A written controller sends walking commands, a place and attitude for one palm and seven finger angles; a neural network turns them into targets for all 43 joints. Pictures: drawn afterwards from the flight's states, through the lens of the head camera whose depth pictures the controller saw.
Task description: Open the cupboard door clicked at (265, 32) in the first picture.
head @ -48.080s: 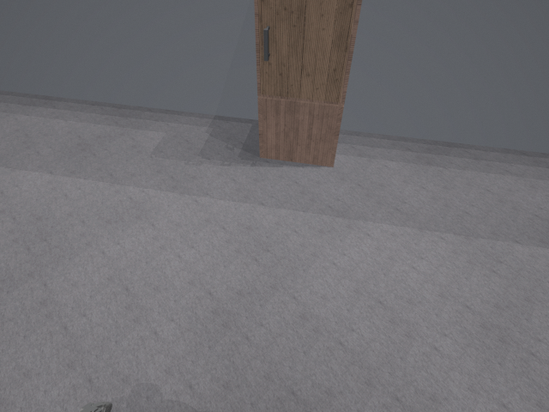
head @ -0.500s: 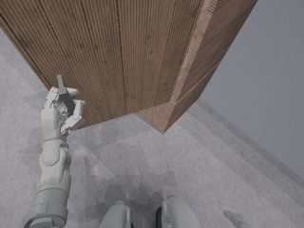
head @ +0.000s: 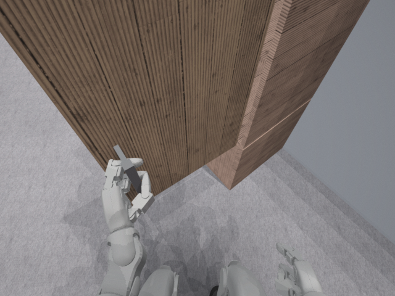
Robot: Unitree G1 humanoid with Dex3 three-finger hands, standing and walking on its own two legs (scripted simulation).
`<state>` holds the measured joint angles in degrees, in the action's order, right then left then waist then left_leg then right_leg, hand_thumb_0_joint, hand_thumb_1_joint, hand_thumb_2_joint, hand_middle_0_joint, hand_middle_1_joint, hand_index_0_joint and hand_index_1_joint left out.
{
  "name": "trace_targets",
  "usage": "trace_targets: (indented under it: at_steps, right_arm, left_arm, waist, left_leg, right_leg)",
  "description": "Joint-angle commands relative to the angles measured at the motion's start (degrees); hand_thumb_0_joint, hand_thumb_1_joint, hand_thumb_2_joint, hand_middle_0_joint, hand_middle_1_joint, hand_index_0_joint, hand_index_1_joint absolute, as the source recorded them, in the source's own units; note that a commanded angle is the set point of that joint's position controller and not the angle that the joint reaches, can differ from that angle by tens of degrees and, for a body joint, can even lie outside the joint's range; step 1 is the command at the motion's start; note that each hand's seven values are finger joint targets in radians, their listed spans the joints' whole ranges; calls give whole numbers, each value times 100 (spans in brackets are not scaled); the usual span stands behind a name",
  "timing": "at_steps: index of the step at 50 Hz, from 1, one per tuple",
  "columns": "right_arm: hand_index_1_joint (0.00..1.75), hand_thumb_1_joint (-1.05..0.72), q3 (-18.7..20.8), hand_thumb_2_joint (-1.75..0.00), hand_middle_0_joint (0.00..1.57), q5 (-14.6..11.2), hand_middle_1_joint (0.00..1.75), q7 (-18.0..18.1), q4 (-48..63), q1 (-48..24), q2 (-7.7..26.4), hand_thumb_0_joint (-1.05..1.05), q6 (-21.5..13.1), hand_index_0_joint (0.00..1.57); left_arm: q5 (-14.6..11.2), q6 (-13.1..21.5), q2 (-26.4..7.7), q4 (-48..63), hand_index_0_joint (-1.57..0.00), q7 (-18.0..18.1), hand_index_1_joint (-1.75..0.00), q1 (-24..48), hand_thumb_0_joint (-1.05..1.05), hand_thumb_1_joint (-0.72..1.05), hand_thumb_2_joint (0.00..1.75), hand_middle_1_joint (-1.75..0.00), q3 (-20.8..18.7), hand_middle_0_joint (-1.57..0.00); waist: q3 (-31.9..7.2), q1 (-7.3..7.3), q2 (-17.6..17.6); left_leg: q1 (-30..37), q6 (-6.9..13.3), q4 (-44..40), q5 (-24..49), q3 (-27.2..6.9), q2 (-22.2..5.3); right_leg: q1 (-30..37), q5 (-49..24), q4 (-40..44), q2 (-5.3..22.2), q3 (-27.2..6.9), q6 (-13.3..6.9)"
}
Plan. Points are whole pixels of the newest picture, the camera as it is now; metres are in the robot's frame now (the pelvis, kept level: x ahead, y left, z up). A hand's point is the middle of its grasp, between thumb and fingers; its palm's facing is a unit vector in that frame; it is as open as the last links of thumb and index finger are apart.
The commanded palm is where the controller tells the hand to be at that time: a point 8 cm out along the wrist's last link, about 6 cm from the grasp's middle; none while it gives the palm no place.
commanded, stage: open thumb and fingers to let go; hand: left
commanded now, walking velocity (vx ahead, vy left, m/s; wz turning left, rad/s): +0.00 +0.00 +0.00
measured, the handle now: (130, 172) +0.35 +0.16 +0.01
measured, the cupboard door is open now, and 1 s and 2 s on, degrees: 86 87 89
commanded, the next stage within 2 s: slide the hand sideways off the handle in 0.86 s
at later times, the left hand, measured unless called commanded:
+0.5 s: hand (149, 194) +0.31 +0.11 +0.01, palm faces +0.36 -0.93 +0.00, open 11.4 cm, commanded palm +0.27 +0.16 +0.01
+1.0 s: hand (150, 195) +0.31 +0.11 +0.01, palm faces +0.32 -0.95 -0.02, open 14.8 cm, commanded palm +0.27 +0.15 +0.01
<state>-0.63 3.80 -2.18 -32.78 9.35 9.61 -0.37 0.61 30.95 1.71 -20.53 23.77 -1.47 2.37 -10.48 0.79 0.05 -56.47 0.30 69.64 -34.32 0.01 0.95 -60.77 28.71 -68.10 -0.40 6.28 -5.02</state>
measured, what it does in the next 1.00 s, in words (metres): stands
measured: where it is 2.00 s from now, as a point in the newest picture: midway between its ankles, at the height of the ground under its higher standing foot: outside the picture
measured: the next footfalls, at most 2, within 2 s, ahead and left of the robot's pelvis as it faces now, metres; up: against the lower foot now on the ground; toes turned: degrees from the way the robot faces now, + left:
none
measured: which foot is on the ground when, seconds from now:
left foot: down 0.00-1.00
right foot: down 0.00-1.00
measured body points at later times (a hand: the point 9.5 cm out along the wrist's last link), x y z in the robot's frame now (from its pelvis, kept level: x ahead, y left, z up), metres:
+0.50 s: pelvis -0.02 -0.01 -0.01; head +0.07 -0.02 +0.43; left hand +0.28 +0.16 +0.01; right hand +0.14 -0.24 -0.13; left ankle -0.01 +0.12 -0.63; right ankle +0.04 -0.07 -0.64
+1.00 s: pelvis -0.02 +0.01 -0.01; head +0.07 +0.01 +0.43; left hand +0.28 +0.16 +0.01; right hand +0.14 -0.21 -0.12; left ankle -0.01 +0.12 -0.64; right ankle +0.04 -0.07 -0.64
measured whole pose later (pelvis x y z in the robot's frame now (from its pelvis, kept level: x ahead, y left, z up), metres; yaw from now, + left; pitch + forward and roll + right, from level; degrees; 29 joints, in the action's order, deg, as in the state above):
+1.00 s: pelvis -0.02 +0.01 -0.01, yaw +1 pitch +20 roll +0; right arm -0.2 4.9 -1.8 -35.3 9.9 11.4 -3.1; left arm 3.6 32.2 1.5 -27.7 27.9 6.1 5.4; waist -10.0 0.7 -0.7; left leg -59.4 1.3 71.9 -32.8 0.0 2.0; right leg -63.0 27.0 -69.5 0.8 6.3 -4.2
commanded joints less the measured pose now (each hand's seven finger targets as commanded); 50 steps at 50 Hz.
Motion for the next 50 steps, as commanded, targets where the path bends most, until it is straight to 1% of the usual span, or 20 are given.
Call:
trace_targets:
  at_steps: [1,2,4,6,8,12,13,15,22,26,28,31,33,36,41,42,44,48,49,50]
  right_arm:
    - [30,-90,319,-90,20,26,30,30,645,-3,660,0,-436,20]
    - [30,-90,319,-90,20,52,30,54,511,23,704,0,-448,20]
    - [30,-90,340,-90,20,63,30,106,466,3,683,0,-470,20]
    - [30,-90,325,-90,20,41,30,147,479,-33,682,0,-477,20]
    - [30,-90,323,-90,20,23,30,168,451,-115,668,0,-484,20]
    - [30,-90,320,-90,20,-24,30,204,460,-102,721,0,-514,20]
    - [30,-90,309,-90,20,-23,30,200,461,-105,721,0,-524,20]
    - [30,-90,321,-90,20,-28,30,213,442,-62,750,0,-540,20]
    - [30,-90,315,-90,20,3,30,193,439,-79,776,0,-555,20]
    - [30,-90,307,-90,20,26,30,186,457,-29,815,0,-577,20]
    - [30,-90,315,-90,20,47,30,170,448,-17,803,0,-584,20]
    - [30,-90,317,-90,20,61,30,165,474,40,829,0,-573,20]
    - [30,-90,308,-90,20,61,30,145,460,10,800,0,-564,20]
    - [30,-90,291,-90,20,63,30,171,481,-34,812,0,-543,20]
    - [30,-90,298,-90,20,95,30,149,500,-20,806,0,-522,20]
    - [30,-90,287,-90,20,87,30,128,466,-22,781,0,-519,20]
    - [30,-90,299,-90,20,84,30,111,431,-31,809,0,-524,20]
    - [30,-90,308,-90,20,92,30,108,439,-15,813,0,-505,20]
    - [30,-90,295,-90,20,90,30,83,383,200,1008,0,-497,20]
    - [30,-90,319,-90,20,15,30,117,483,239,990,0,-472,20]
  left_arm:
    - [250,452,229,1389,-40,239,-135,537,0,90,90,-135,549,-40]
    - [350,469,-94,1272,-40,332,-135,1145,0,90,90,-135,345,-40]
    - [461,507,-319,1070,-39,417,-134,1134,0,76,84,-134,66,-39]
    - [362,489,-486,944,-38,423,-132,1236,0,62,78,-132,-159,-38]
    - [278,489,-343,971,-37,352,-130,1381,0,48,72,-130,-41,-37]
    - [-13,426,-428,893,-35,137,-127,1333,0,20,60,-127,-227,-35]
    - [-62,415,-280,877,-35,86,-127,1456,0,13,57,-127,-67,-35]
    - [-128,430,-470,862,-33,50,-125,1459,0,-1,51,-125,-302,-33]
    - [6,510,-379,708,-30,59,-120,1726,0,-50,30,-120,-144,-30]
    - [65,514,-289,618,-28,171,-110,2009,0,-50,30,-110,-43,-28]
    - [160,513,-143,604,-27,229,-100,2060,0,-50,30,-100,103,-27]
    - [193,478,-283,575,-24,314,-85,1868,0,-50,30,-85,-47,-24]
    - [212,433,-63,473,-22,328,-75,1866,0,-50,30,-75,130,-22]
    - [215,437,-239,496,-20,399,-60,2042,0,-50,30,-60,-39,-20]
    - [303,445,-108,460,-16,560,-35,1913,0,-50,30,-35,32,-16]
    - [312,432,123,456,-15,561,-30,1983,0,-50,30,-30,247,-15]
    - [290,422,177,387,-15,595,-30,2164,0,-50,30,-30,297,-15]
    - [335,428,169,413,-15,650,-30,2101,0,-50,30,-30,285,-15]
    - [1078,517,-316,450,-15,-439,-30,2042,0,-50,30,-30,1445,-15]
    - [872,658,-798,743,-15,-991,-30,2276,0,-50,30,-30,863,-15]
  waist:
    - [-1949,155,245]
    - [-1793,253,277]
    - [-1913,150,428]
    - [-1826,124,468]
    - [-1919,143,310]
    - [-1988,94,478]
    - [-1902,170,503]
    - [-1969,121,558]
    - [-1787,138,308]
    - [-1735,208,378]
    - [-1900,188,209]
    - [-1988,110,294]
    - [-1870,158,327]
    - [-1786,137,352]
    - [-1951,68,212]
    - [-1904,127,188]
    - [-1742,214,265]
    - [-1907,149,245]
    - [-1833,600,302]
    - [-1996,405,191]
  left_leg:
    - [27,-6,-593,1647,-87,131]
    - [-120,-8,-510,1468,-101,112]
    - [-362,-6,-410,1272,-89,138]
    - [-575,-8,-371,1074,-77,162]
    - [-546,-3,-360,1001,-27,170]
    - [-636,-10,-390,920,-40,169]
    - [-634,-1,-395,867,-41,172]
    - [-657,-3,-391,894,-56,162]
    - [-455,44,-488,865,-54,160]
    - [-316,71,-574,844,-106,151]
    - [-141,73,-614,952,-95,150]
    - [-133,69,-645,1097,-119,152]
    - [-117,63,-673,1031,-98,151]
    - [-181,70,-692,918,-133,147]
    - [57,54,-764,1134,-146,144]
    - [115,47,-775,1163,-147,143]
    - [127,41,-777,1064,-178,124]
    - [194,28,-803,1136,-201,124]
    - [232,106,-586,1169,-169,76]
    - [110,123,-576,1158,-193,116]
  right_leg:
    - [2418,-2286,982,218,-962,379]
    - [2250,-2042,1007,266,-1043,397]
    - [2449,-1714,1100,346,-1311,432]
    - [2582,-1374,1270,406,-1507,434]
    - [2622,-1228,1359,459,-1618,460]
    - [2814,-1077,1469,486,-1696,491]
    - [2754,-998,1510,487,-1682,507]
    - [2807,-1004,1503,491,-1691,512]
    - [2311,-595,1362,359,-1389,414]
    - [2093,-506,1289,269,-1155,383]
    - [1996,-747,1147,226,-1005,372]
    - [2117,-982,1081,196,-941,352]
    - [2025,-949,1087,194,-882,372]
    - [1990,-680,1138,183,-910,351]
    - [1910,-978,987,127,-723,316]
    - [1821,-1040,954,122,-665,323]
    - [1648,-895,983,111,-618,330]
    - [1679,-948,915,98,-581,312]
    - [1649,-1349,816,146,-718,310]
    - [1822,-1432,774,193,-749,251]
